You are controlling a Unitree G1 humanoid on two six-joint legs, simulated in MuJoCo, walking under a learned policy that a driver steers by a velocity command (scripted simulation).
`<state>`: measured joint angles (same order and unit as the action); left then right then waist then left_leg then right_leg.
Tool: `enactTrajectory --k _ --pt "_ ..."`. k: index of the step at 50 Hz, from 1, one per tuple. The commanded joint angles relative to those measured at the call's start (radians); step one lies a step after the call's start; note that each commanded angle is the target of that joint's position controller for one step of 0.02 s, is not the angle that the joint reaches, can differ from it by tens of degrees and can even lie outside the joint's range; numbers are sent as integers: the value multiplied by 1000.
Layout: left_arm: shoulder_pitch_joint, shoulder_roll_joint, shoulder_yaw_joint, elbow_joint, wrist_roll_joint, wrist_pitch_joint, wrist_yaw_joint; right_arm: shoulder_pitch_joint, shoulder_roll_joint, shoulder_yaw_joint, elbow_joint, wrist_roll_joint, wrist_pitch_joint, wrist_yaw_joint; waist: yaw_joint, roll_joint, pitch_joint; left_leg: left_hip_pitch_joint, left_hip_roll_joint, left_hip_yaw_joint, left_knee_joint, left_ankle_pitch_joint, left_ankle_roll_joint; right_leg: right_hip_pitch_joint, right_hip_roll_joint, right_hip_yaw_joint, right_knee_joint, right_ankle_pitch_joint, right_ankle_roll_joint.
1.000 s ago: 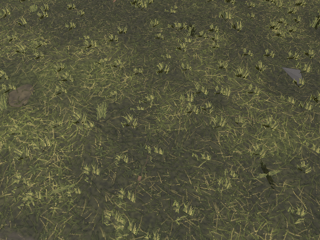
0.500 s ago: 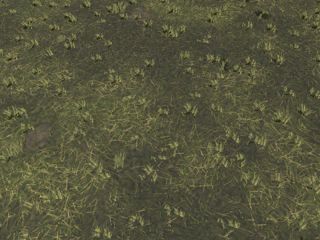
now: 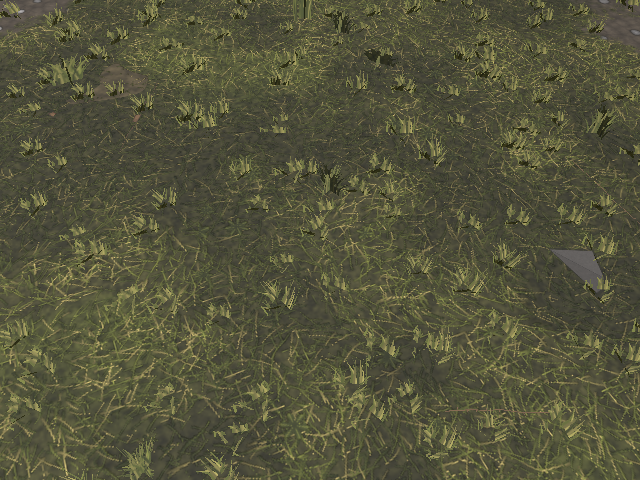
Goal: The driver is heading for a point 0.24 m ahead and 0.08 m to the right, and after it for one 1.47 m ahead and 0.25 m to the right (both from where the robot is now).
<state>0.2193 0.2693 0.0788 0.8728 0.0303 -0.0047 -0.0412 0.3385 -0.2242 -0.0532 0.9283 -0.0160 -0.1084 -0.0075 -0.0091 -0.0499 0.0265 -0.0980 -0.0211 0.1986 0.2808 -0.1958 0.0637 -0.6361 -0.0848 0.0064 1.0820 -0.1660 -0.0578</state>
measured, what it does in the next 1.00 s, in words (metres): walks ahead: right foot, then left foot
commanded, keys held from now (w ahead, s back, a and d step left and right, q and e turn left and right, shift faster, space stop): w+e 0.38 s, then w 0.26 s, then w+q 0.36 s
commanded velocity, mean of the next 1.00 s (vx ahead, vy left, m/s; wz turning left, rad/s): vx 0.50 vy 0.00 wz -0.23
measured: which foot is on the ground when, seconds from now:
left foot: down 0.00-0.30, up 0.32-0.82, down 0.84-1.00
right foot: up 0.00-0.26, down 0.28-0.84, up 0.86-1.00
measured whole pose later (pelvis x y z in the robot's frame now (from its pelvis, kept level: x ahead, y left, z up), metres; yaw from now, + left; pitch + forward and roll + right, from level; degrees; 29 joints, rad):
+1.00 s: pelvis +0.54 -0.10 -0.01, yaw -12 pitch +0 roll +0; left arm 0.25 0.25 0.03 0.84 0.04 -0.08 -0.01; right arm 0.27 -0.27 -0.06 0.86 -0.01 -0.04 0.02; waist 0.00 -0.03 0.06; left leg -0.28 -0.11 0.03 0.44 -0.15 0.12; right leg -0.40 0.00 0.01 1.17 -0.32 -0.04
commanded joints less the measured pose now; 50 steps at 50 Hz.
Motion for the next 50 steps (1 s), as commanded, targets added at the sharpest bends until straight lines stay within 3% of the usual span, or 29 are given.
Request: enactTrajectory --k 1,5,9,11,12,13,14,15,16,17,18,19,20,22,25,31,36,38,39,41,42,43,44,45,46,47,48,50 --pt "-33 -4 -8 -68 0 0 -14 11 -86 -13 -40 -2 -17 -1 17 118 42 2 266 -110 -153 258 77 -82 -21 0 -82 109 13" --pt "-173 -17 -26 -121 4 -5 -29 54 -112 -17 -25 -2 -12 -7 -17 121 66 53 274 -27 -139 345 66 -32 -3 -74 -305 181 -2" --pt "-239 -3 -26 -160 10 -7 -33 103 -137 -24 -1 -6 8 -17 -30 123 73 181 304 31 -60 540 56 9 35 -137 -421 67 -53" --pt "-196 13 -17 -155 12 -6 -25 97 -166 -31 1 -7 22 -23 -2 151 31 221 309 65 69 841 46 106 98 -177 -445 -42 -92" --pt "-130 27 -9 -140 12 -9 -19 93 -183 -35 1 -8 32 -23 27 159 -11 232 310 74 187 951 46 181 136 -188 -460 -95 -116" --pt "-26 48 5 -111 13 -16 -11 88 -197 -39 -3 -6 43 -21 69 153 -75 207 307 78 357 943 41 303 173 -184 -505 -113 -141" --pt "133 90 27 -60 23 -26 3 70 -195 -38 -19 -2 49 -17 146 98 -163 67 287 92 607 757 10 540 162 -118 -592 -79 -177" --pt "196 208 60 -55 32 -27 18 87 -100 -17 -80 14 44 -6 134 -83 -263 -314 187 88 953 135 -41 852 -118 290 -621 -180 -277" --pt "181 269 71 -78 1 -18 20 23 -118 -24 -144 7 31 8 110 -121 -313 -577 8 -102 1175 -361 -79 947 -275 753 -778 -72 -379" --pt "166 240 65 -66 -11 -9 26 -96 -136 -25 -169 0 23 12 122 16 -188 -680 75 -212 1166 -255 -69 878 -241 595 -800 -2 -342" --pt "120 190 51 -60 -20 -11 32 -93 -118 -16 -171 9 11 14 82 38 -85 -659 112 -210 1083 -164 -62 742 -213 470 -810 91 -306" --pt "69 146 39 -66 -21 -17 36 -67 -115 -17 -152 3 11 12 33 78 -33 -595 143 -215 986 -130 -62 631 -153 375 -824 186 -258" --pt "33 111 27 -69 -28 -25 39 -39 -113 -17 -143 -16 27 12 -6 70 -20 -529 156 -217 932 -120 -71 556 -107 300 -838 258 -232" --pt "34 86 13 -70 -31 -50 37 2 -99 -14 -128 -34 63 21 -29 46 -49 -454 157 -205 880 -104 -86 505 -68 233 -856 357 -221" --pt "108 109 14 -40 -30 -69 32 -64 -84 -10 -148 -30 80 31 -13 26 -22 -498 158 -183 773 -7 -97 498 -44 184 -896 395 -198" --pt "221 110 4 -6 -29 -74 36 -267 -90 -4 -208 -20 79 39 61 -7 21 -613 139 -171 527 177 -86 642 -47 167 -910 421 -138" --pt "262 107 -7 22 -10 -79 47 -378 -83 9 -247 -9 68 48 90 -16 66 -596 94 -130 358 184 -30 745 -86 115 -915 476 -132" --pt "244 114 -9 31 -2 -81 55 -356 -89 8 -247 -6 63 50 64 -19 71 -524 63 -123 305 127 10 766 -109 80 -888 593 -118" --pt "221 124 -9 30 1 -83 59 -310 -96 4 -234 -4 62 46 37 -24 51 -448 32 -112 290 85 32 769 -111 53 -838 744 -106" --pt "197 147 -5 34 11 -79 64 -120 -130 -15 -173 -4 57 31 -45 -27 -54 -245 -46 -91 258 13 75 787 -100 8 -595 990 -81" --pt "181 151 -6 29 6 -75 65 31 -146 -26 -125 -14 49 23 -117 -1 -131 -48 -40 -113 195 59 104 702 -71 -30 -385 909 -64" --pt "200 111 -22 -9 -14 -82 63 169 -236 -51 -101 -36 48 12 -145 114 -240 222 173 -406 186 -1 188 445 -4 -81 -59 572 -32" --pt "277 58 -27 -22 -21 -86 47 152 -298 -68 -97 -28 53 21 -63 308 -289 392 386 -914 68 69 334 101 206 -57 256 -318 4" --pt "198 102 -23 -34 7 -88 47 68 -251 -60 -101 14 58 34 -47 167 -212 318 348 -922 15 -24 313 10 136 79 304 -280 -13" --pt "123 112 -23 -59 1 -98 40 -8 -206 -50 -121 16 62 35 -31 105 -88 174 324 -768 -6 -18 288 -15 85 73 262 -188 -11" --pt "82 106 -26 -71 1 -103 36 -40 -167 -40 -124 10 62 35 -15 46 -32 72 278 -681 -34 59 258 7 51 64 195 -144 -6" --pt "75 99 -27 -80 8 -94 34 -46 -151 -34 -119 11 59 31 10 42 -3 2 237 -619 -47 143 235 38 32 61 143 -134 8" --pt "97 77 -34 -87 20 -62 29 -35 -148 -30 -106 18 48 25 41 76 -21 -70 185 -536 -70 237 216 105 14 49 67 -133 42"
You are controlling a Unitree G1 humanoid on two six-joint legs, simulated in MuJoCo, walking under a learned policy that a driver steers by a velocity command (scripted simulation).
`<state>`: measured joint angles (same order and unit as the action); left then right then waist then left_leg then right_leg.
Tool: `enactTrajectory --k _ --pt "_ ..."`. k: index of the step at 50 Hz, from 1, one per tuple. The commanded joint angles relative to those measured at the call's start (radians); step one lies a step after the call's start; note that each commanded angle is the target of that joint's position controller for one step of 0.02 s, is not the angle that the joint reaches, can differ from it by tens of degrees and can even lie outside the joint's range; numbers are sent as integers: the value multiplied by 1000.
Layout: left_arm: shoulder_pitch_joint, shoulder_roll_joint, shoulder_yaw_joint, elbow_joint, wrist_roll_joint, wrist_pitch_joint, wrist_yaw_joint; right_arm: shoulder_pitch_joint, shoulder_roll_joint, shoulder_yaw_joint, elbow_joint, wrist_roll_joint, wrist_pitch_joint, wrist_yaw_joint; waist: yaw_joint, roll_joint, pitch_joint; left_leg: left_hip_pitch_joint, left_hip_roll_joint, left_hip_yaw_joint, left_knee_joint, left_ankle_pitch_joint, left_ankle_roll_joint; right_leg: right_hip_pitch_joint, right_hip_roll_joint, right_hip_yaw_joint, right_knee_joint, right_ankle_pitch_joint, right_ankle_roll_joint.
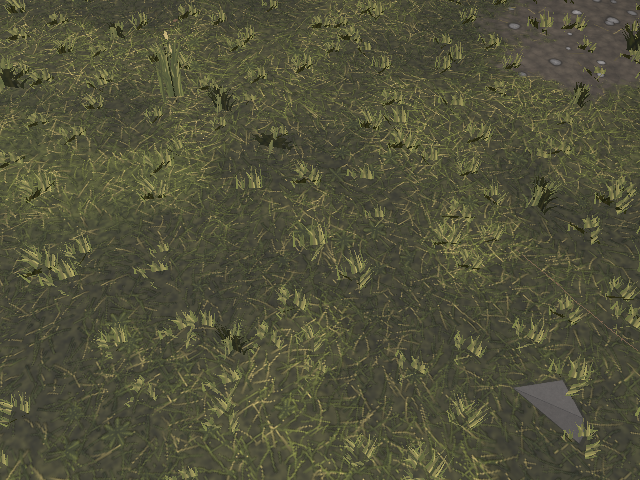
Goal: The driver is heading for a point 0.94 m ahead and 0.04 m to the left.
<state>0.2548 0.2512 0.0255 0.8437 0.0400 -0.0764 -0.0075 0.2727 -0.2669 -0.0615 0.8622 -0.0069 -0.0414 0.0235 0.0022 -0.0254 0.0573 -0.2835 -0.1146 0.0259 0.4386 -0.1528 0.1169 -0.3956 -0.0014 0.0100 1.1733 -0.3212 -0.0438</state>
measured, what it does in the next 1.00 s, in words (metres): walks ahead: right foot, then left foot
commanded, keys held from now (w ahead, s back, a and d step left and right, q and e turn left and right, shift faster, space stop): w+q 0.16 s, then w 0.78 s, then w+e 0.06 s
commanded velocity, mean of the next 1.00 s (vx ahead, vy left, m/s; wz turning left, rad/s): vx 0.50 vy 0.00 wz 0.18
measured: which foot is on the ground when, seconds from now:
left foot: down 0.00-0.40, up 0.42-0.90, down 0.92-1.00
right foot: up 0.00-0.38, down 0.40-0.92, up 0.94-1.00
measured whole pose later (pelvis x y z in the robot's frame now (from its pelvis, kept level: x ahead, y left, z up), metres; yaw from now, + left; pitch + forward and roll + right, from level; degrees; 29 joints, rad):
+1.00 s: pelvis +0.53 +0.05 -0.01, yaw +11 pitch +1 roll -1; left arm 0.42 0.24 0.03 0.96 0.01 -0.06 0.00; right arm 0.09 -0.24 -0.02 0.78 -0.04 -0.07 0.01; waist 0.05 -0.01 0.05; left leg -0.39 -0.02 0.08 0.55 -0.17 0.08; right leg -0.18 0.03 0.00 0.95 -0.45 -0.07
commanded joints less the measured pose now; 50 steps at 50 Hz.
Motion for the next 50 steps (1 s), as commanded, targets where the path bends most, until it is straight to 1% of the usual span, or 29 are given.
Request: enactTrajectory --k 1,3,5,7,10,14,15,17,18,19,20,21,22,23,24,25,27,29,31,36,40,43,44,45,46,47,48,49,50 --pt "56 87 16 -64 12 20 -6 48 -119 -26 -35 11 -25 -7 31 57 -56 100 265 -342 -236 220 167 -137 -71 33 -53 24 43" --pt "-2 80 12 -90 11 31 -8 73 -143 -34 -32 11 -27 -10 21 62 -38 72 241 -318 -261 192 166 -172 -79 13 -130 73 72" --pt "-101 82 11 -126 9 35 -8 109 -146 -36 -29 11 -23 -12 -8 66 -10 79 224 -320 -278 169 150 -228 -86 3 -236 156 95" --pt "-174 79 9 -151 6 35 -10 148 -147 -39 -25 13 -20 -12 -39 75 -10 121 211 -324 -267 185 124 -254 -80 2 -331 237 106" --pt "-249 71 2 -176 0 31 -16 198 -143 -40 -18 10 -18 -17 -76 87 -23 207 207 -318 -233 247 99 -267 -64 -3 -444 309 103" --pt "-333 67 -7 -209 -6 16 -23 243 -131 -31 -7 -5 -21 -28 -108 98 -17 296 239 -325 -181 377 89 -236 -37 -21 -563 309 68" --pt "-330 75 -6 -213 -7 12 -22 236 -138 -32 -9 -7 -23 -32 -100 105 -17 311 254 -335 -166 405 82 -208 -31 -17 -590 289 53" --pt "-248 102 4 -194 -9 5 -17 192 -157 -34 -17 -10 -26 -37 -51 117 -27 302 270 -336 -115 499 52 -72 -8 -16 -653 222 16" --pt "-163 122 15 -166 -10 0 -9 174 -168 -35 -18 -10 -29 -36 -12 115 -60 298 257 -322 -31 618 37 39 21 -28 -681 178 -3" --pt "-32 144 26 -126 -7 -10 3 163 -164 -32 -16 -7 -31 -31 52 75 -130 268 210 -274 135 648 17 211 19 -25 -740 202 -30" --pt "122 201 41 -109 13 -19 19 159 -120 -18 -41 0 -37 -25 112 -1 -255 133 163 -234 378 432 -2 441 -156 157 -752 94 -83" --pt "191 307 72 -93 23 -7 20 293 -43 -3 -50 33 -34 -22 70 -237 -365 -177 -11 -115 706 -170 -49 689 -403 604 -816 23 -220" --pt "150 236 64 -84 -8 8 9 268 -118 -12 -33 -5 -28 -29 50 -140 -292 -304 20 -141 799 -345 -38 612 -409 739 -891 -43 -227" --pt "66 166 49 -99 -18 10 3 184 -121 -14 -40 -15 -25 -24 30 -36 -144 -328 67 -154 812 -264 -37 473 -366 582 -901 -50 -212" --pt "18 120 38 -99 -15 5 -2 123 -103 -6 -54 -17 -27 -15 21 7 -83 -315 99 -147 768 -206 -40 374 -314 461 -929 41 -190" --pt "9 102 31 -89 -13 0 0 97 -94 -5 -61 -20 -22 -8 5 -20 -50 -297 126 -133 719 -186 -44 318 -267 366 -952 124 -163" --pt "28 95 27 -61 -20 -14 0 111 -80 0 -53 -34 -3 3 -20 -74 -52 -244 142 -106 669 -162 -62 267 -213 261 -979 263 -142" --pt "68 106 31 -35 -31 -28 -4 93 -72 4 -56 -37 5 10 -26 -68 -57 -267 154 -81 643 -133 -75 276 -204 215 -999 353 -157" --pt "98 116 35 -14 -34 -30 -5 14 -64 10 -79 -38 7 15 -16 -56 -32 -334 181 -56 589 -72 -90 290 -200 180 -1035 366 -167" --pt "172 112 34 33 -37 -23 -6 -191 -30 34 -141 -29 2 20 29 -50 3 -346 193 8 329 87 -112 315 -156 84 -1049 463 -147" --pt "226 129 37 68 -30 -19 -2 -287 -36 41 -168 -21 -4 16 54 -52 13 -294 167 32 186 114 -89 382 -186 73 -1016 530 -138" --pt "221 142 39 86 -24 -12 6 -282 -55 35 -173 -23 -10 7 33 -52 14 -234 144 35 123 35 -50 447 -222 76 -948 656 -124" --pt "209 149 41 89 -23 -10 9 -232 -65 29 -157 -25 -15 2 6 -53 -10 -158 119 43 96 -1 -33 457 -219 64 -880 774 -112" --pt "197 153 41 93 -26 -5 10 -123 -76 20 -119 -31 -22 -6 -44 -37 -67 -19 88 58 38 6 -12 450 -195 37 -747 869 -97" --pt "197 138 35 91 -29 -3 11 35 -111 5 -65 -44 -32 -17 -103 -4 -162 206 114 26 16 22 20 357 -152 1 -558 804 -77" --pt "207 79 16 47 -45 -7 8 193 -199 -19 -44 -67 -38 -30 -148 125 -295 483 367 -271 -6 -74 90 108 -78 -53 -239 454 -46" --pt "308 34 12 50 -52 -2 9 201 -261 -37 -38 -51 -27 -25 -97 292 -362 598 568 -669 -125 -77 192 -157 81 -41 32 -226 -30" --pt "226 127 37 60 -26 9 15 129 -189 -25 -44 -14 -19 -20 -83 122 -234 480 514 -603 -149 -161 162 -226 15 60 83 -167 -46" --pt "170 107 36 46 -29 6 7 36 -127 -8 -57 -11 -21 -17 -50 95 -106 333 474 -456 -190 -141 131 -227 -22 64 48 -78 -48"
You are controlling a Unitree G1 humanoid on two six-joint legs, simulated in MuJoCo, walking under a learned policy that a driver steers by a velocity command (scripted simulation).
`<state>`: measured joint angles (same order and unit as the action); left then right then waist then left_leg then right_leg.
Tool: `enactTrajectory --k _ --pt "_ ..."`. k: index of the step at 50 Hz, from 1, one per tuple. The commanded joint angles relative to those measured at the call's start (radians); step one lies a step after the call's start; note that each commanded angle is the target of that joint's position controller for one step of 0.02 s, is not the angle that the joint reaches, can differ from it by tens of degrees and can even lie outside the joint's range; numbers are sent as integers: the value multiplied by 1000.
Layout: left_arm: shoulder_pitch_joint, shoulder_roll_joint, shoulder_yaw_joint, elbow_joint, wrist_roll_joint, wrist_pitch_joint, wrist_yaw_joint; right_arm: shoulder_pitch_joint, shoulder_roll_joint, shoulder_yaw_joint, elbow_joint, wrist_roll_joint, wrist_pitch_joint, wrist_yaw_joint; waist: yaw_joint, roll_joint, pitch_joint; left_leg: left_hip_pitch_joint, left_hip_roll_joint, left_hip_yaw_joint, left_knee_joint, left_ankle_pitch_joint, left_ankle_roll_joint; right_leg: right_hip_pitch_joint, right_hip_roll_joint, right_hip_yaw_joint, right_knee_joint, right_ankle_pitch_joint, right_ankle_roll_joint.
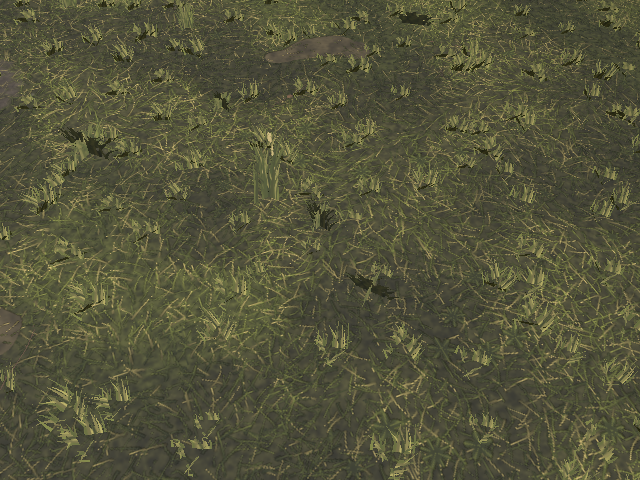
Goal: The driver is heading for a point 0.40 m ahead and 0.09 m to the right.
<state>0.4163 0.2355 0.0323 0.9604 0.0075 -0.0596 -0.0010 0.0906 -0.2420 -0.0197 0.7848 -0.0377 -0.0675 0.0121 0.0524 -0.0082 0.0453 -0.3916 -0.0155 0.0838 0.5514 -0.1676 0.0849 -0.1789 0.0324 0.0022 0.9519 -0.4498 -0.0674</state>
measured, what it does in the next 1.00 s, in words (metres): walks ahead, turning right: right foot, then left foot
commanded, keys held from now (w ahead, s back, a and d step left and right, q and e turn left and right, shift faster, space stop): w+e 0.36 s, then no key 0.64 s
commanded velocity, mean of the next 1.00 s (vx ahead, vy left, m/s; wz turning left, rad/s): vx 0.29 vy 0.00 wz -0.23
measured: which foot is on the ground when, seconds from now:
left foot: down 0.00-0.46, up 0.48-0.90, down 0.92-1.00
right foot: up 0.00-0.46, down 0.48-1.00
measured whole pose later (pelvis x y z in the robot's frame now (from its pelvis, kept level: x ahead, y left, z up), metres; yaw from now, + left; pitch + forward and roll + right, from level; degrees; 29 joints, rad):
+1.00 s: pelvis +0.35 -0.04 +0.01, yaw -15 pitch -1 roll -1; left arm 0.23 0.19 0.01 1.01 0.01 -0.02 0.02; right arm 0.28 -0.17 -0.01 1.04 -0.02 -0.01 -0.04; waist 0.01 -0.01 0.01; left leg -0.20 0.03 0.02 0.45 -0.22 -0.01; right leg -0.17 0.07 -0.07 0.39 -0.20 -0.07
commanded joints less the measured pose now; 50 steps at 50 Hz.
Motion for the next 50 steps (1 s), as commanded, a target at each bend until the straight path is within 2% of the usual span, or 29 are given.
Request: enactTrajectory --k 1,3,6,10,13,18,20,21,22,23,24,25,26,27,28,29,30,31,32,34,38,42,44,45,46,47,48,49,50 --pt "-15 98 25 -68 0 -9 -4 171 -108 -39 19 16 -3 -3 -76 63 -45 348 325 -407 -349 -76 125 -408 -89 67 214 109 -23" --pt "7 80 24 -49 20 17 -17 159 -76 -29 37 17 -18 -10 -39 97 -15 249 265 -267 -400 18 77 -334 -111 58 165 155 -4" --pt "-40 61 27 -62 20 38 -32 208 -96 -36 67 24 -44 -13 -27 77 -3 251 256 -163 -436 133 73 -380 -115 51 153 231 11" --pt "-178 53 28 -107 18 44 -42 267 -92 -37 98 23 -45 -17 -48 65 32 305 240 -53 -449 218 60 -511 -124 36 62 365 28" --pt "-280 33 17 -143 18 38 -50 288 -89 -34 116 24 -43 -22 -64 67 49 323 220 27 -436 302 42 -499 -112 -14 -101 455 31" --pt "-414 25 3 -204 25 36 -61 368 -108 -37 161 20 -33 -37 -100 69 67 459 259 101 -374 496 31 -467 -82 -113 -292 430 -15" --pt "-375 24 4 -196 35 30 -54 368 -115 -36 176 18 -22 -45 -75 80 52 490 262 128 -256 827 25 -380 -24 -147 -340 350 -46" --pt "-314 32 8 -176 40 26 -47 361 -127 -39 180 18 -17 -49 -51 101 17 499 259 133 -164 985 22 -308 15 -162 -348 308 -63" --pt "-216 49 17 -144 44 16 -40 350 -138 -41 182 18 -11 -51 -14 111 -36 491 254 133 -30 1028 19 -205 45 -154 -383 303 -84" --pt "-94 73 29 -103 55 1 -33 334 -141 -40 179 29 -6 -50 45 95 -102 425 235 140 155 906 4 -30 51 -124 -494 419 -109" --pt "19 149 52 -74 69 -9 -20 317 -120 -32 149 42 -10 -46 95 25 -202 226 186 146 425 533 -22 227 -98 21 -490 719 -157" --pt "0 249 73 -80 58 -6 -10 458 15 -2 118 69 -9 -31 -5 -205 -383 -136 11 95 818 -522 -63 600 -474 423 -370 1395 -356" --pt "73 225 75 -78 -4 10 -1 402 -91 -29 142 58 5 -37 58 -14 -483 -134 9 -91 874 -441 -68 550 -462 432 -428 1401 -381" --pt "-50 192 62 -88 -11 14 7 309 -73 -25 112 60 3 -36 23 -45 -310 -179 51 -112 824 -349 -67 391 -417 320 -515 1253 -339" --pt "-132 116 41 -93 -13 17 9 269 -66 -23 111 43 2 -36 -8 -15 -161 -173 80 -104 722 -295 -67 232 -360 246 -582 1118 -275" --pt "-178 77 28 -93 -15 16 12 261 -71 -28 119 24 13 -35 -41 -4 -87 -125 95 -103 654 -260 -73 118 -312 187 -629 1055 -227" --pt "-202 58 18 -91 -17 15 16 299 -59 -28 131 7 35 -33 -74 -10 -70 -36 97 -97 601 -234 -82 18 -279 131 -660 1031 -202" --pt "-207 57 14 -88 -8 9 15 326 -38 -26 145 3 53 -31 -91 -6 -78 28 85 -88 568 -214 -86 -35 -259 94 -668 1050 -192" --pt "-207 70 14 -82 1 2 13 349 -17 -24 153 7 63 -29 -106 -10 -95 62 73 -80 533 -196 -91 -58 -244 65 -669 1084 -190" --pt "-210 83 12 -69 11 -9 9 353 -6 -24 164 13 74 -29 -119 -37 -111 79 68 -75 443 -157 -95 -67 -222 26 -671 1075 -178" --pt "-184 80 4 -39 16 2 9 260 -17 -23 162 14 89 -42 -83 -94 -99 97 71 -66 243 -100 -94 -65 -204 30 -694 792 -143" --pt "-166 75 0 -14 21 23 17 210 -18 -19 174 18 92 -53 -55 -86 -57 137 68 -69 103 -137 -87 -79 -230 105 -711 465 -148" --pt "-187 69 -4 -6 11 31 24 237 0 -11 196 17 82 -58 -80 -58 -35 216 61 -60 -72 -73 -75 -96 -220 121 -674 390 -122" --pt "-177 61 -7 1 8 31 26 252 -8 -8 207 13 72 -61 -85 -21 -28 282 90 -95 -180 39 -69 -119 -203 126 -656 362 -83" --pt "-153 42 -11 4 7 29 26 279 -46 -11 219 3 58 -64 -68 30 -35 327 169 -177 -216 143 -57 -129 -164 112 -611 335 -45" --pt "-59 10 -11 23 -6 32 22 224 -92 -18 222 18 52 -61 16 137 -16 263 213 -238 -203 205 -22 -100 -77 55 -637 252 -19" --pt "-68 18 -13 52 -1 39 26 201 -39 -8 226 28 49 -50 -10 123 -8 167 202 -227 -222 121 -22 7 -71 47 -652 254 -5" --pt "-92 38 -6 57 -1 43 29 198 -12 0 230 27 45 -44 -23 104 10 135 168 -201 -233 74 -41 47 -85 58 -649 294 -3" --pt "-106 48 -3 61 -1 44 30 200 -15 -1 238 28 45 -46 -31 97 7 145 145 -180 -239 60 -51 60 -95 64 -643 323 -5"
